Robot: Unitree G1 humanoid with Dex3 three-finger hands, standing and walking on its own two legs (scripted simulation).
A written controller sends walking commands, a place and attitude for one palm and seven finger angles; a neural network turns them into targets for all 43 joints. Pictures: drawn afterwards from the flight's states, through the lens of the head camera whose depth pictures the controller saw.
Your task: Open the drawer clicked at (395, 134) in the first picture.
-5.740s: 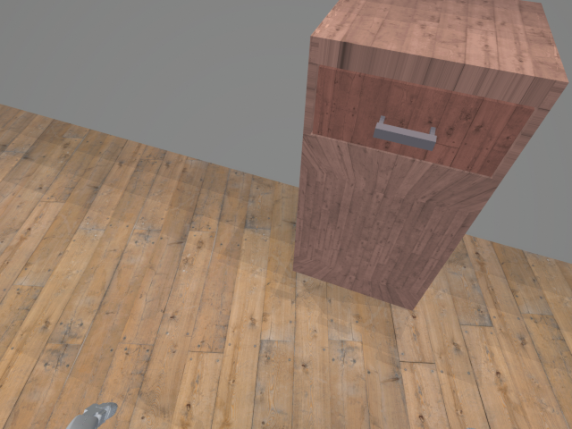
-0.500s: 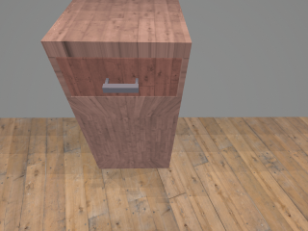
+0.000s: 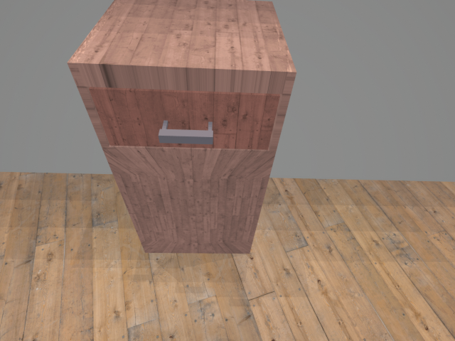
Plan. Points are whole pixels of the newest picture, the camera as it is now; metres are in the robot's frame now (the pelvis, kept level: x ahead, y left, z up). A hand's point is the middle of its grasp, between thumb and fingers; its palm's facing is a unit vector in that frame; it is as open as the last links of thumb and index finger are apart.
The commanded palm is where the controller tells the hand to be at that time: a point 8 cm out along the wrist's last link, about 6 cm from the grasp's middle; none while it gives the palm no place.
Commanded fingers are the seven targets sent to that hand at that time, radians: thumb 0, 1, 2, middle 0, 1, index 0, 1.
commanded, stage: shuffle to correct the standing spot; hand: left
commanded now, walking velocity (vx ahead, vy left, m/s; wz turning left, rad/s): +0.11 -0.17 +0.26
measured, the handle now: (187, 130) +0.58 +0.14 +0.02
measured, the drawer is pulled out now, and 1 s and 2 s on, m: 0.00 0.00 0.00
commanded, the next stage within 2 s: come to a stop and stand still in 0.30 s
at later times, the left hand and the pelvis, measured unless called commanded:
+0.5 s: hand out of the picture +0.02 +0.07 -0.18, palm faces +0.13 -0.98 -0.14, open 7.3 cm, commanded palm none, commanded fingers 0.00 0.90 0.90 -0.20 -0.30 -0.20 -0.30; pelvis +0.05 -0.08 +0.00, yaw +4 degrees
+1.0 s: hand out of the picture +0.07 +0.10 -0.17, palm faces +0.07 -0.96 -0.25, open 7.3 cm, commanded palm none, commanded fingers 0.00 0.90 0.90 -0.20 -0.30 -0.20 -0.30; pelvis +0.06 -0.08 +0.00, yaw +1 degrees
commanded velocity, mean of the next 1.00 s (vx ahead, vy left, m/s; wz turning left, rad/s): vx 0.00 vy -0.03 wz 0.05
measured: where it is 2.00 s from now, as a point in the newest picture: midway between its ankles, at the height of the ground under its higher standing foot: outside the picture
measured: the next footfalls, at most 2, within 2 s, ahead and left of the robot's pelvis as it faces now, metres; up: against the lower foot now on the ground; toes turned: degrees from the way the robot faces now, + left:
right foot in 0.28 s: +0.06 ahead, -0.15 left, +0.00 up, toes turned -3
left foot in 0.64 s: +0.12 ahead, +0.03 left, +0.00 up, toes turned +2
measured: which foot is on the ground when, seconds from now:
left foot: down 0.00-0.32, up 0.34-0.62, down 0.64-1.00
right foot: down 0.00-0.04, up 0.06-0.26, down 0.28-1.00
